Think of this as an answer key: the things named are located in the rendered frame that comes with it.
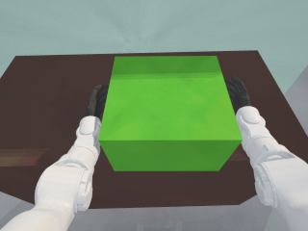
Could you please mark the carton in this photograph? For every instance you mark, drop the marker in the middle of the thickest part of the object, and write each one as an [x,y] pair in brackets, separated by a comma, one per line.
[168,113]

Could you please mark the pedestal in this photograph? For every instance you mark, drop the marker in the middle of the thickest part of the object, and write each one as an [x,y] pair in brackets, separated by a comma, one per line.
[44,97]

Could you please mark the robot right upper arm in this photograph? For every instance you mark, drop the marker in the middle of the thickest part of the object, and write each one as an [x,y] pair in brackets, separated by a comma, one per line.
[283,185]

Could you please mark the robot left upper arm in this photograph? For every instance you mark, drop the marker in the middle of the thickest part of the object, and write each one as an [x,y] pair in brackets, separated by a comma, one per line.
[62,193]

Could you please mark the robot left forearm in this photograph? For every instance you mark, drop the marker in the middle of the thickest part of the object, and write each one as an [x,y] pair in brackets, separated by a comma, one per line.
[86,149]

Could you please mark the robot right hand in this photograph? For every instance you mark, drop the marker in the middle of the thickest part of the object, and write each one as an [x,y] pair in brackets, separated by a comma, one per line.
[239,97]

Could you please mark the robot right forearm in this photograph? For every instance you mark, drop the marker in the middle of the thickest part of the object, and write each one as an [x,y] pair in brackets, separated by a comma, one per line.
[259,145]

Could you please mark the robot left hand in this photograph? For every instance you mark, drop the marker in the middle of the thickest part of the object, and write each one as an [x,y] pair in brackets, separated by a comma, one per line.
[94,107]

